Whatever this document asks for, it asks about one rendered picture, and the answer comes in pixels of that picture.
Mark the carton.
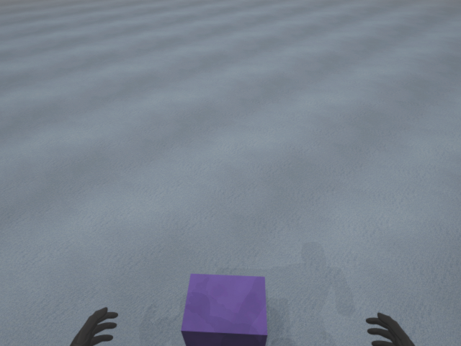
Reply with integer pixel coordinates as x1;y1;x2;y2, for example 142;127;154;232
181;274;267;346

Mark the robot right hand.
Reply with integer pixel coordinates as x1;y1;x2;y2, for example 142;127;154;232
366;313;415;346

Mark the robot left hand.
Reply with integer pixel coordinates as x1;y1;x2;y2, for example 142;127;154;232
70;307;118;346

